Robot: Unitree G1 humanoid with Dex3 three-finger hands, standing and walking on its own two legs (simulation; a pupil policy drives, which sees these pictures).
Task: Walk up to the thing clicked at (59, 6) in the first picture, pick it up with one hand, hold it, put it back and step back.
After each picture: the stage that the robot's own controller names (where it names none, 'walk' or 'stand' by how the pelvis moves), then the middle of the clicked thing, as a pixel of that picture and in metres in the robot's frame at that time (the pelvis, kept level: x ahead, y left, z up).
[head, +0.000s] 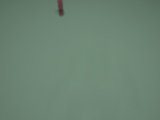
stand; (60, 7) +2.10 +0.35 -0.66
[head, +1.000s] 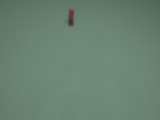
walk; (71, 17) +1.97 +0.17 -0.63
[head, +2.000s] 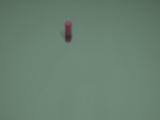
walk; (68, 32) +1.36 +0.15 -0.64
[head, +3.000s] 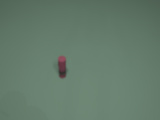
walk; (62, 67) +0.90 +0.16 -0.64
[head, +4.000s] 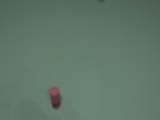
walk; (55, 98) +0.60 +0.18 -0.64
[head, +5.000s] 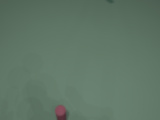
stand; (61, 116) +0.44 +0.14 -0.64
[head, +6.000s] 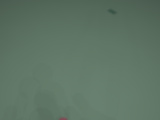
stand; out of the picture +0.41 +0.15 -0.66
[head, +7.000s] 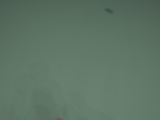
stand; out of the picture +0.40 +0.16 -0.66
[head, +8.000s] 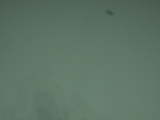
stand; out of the picture +0.40 +0.16 -0.66
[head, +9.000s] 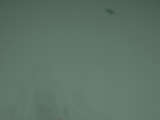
stand; out of the picture +0.39 +0.16 -0.66
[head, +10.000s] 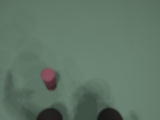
go down; (49, 80) +0.44 +0.15 -0.44
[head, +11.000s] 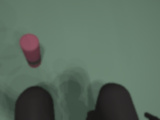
go down; (32, 53) +0.49 +0.19 -0.28
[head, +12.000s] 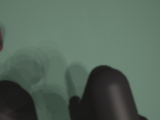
close in; out of the picture +0.48 +0.22 -0.19
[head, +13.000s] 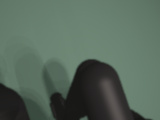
close; out of the picture +0.47 +0.25 -0.17
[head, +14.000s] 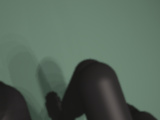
lift; out of the picture +0.44 +0.24 -0.17
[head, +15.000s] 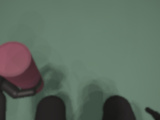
lift; (25, 74) +0.33 +0.18 +0.02
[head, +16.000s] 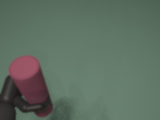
hold; (35, 91) +0.30 +0.16 +0.05
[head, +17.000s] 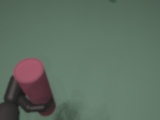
hold; (39, 92) +0.30 +0.15 +0.05
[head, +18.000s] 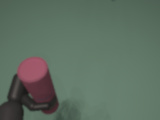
hold; (42, 90) +0.30 +0.14 +0.05
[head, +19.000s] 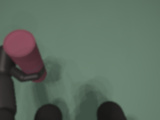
crouch; (30, 62) +0.40 +0.16 -0.02
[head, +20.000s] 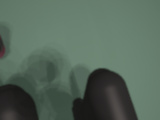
lower; out of the picture +0.46 +0.22 -0.10
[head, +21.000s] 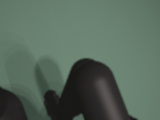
lower; out of the picture +0.45 +0.26 -0.18
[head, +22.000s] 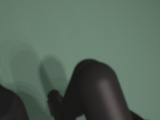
lower; out of the picture +0.44 +0.26 -0.17
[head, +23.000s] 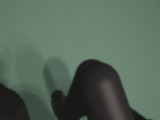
lower; out of the picture +0.44 +0.26 -0.16
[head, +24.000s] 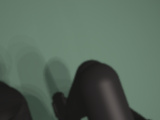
rest; out of the picture +0.44 +0.25 -0.15
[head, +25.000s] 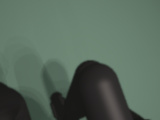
open; out of the picture +0.44 +0.24 -0.17
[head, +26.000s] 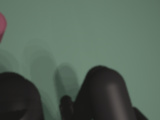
stand; out of the picture +0.43 +0.23 -0.19
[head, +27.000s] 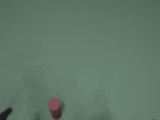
stand; (55, 109) +0.40 +0.14 -0.53
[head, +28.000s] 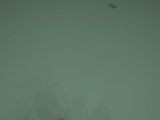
stand; out of the picture +0.39 +0.14 -0.60
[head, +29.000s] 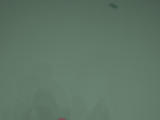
stand; out of the picture +0.38 +0.14 -0.60
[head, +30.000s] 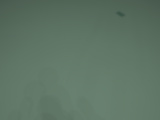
stand; out of the picture +0.40 +0.12 -0.65
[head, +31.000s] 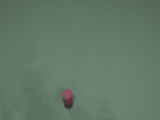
walk; (67, 100) +0.48 +0.10 -0.63
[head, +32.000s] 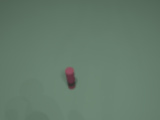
walk; (70, 78) +0.74 +0.15 -0.64
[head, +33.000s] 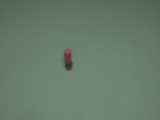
stand; (68, 60) +1.03 +0.17 -0.63
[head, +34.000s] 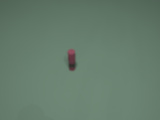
stand; (71, 60) +1.03 +0.13 -0.65
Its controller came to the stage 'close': yes
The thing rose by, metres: 0.69
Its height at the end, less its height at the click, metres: +0.00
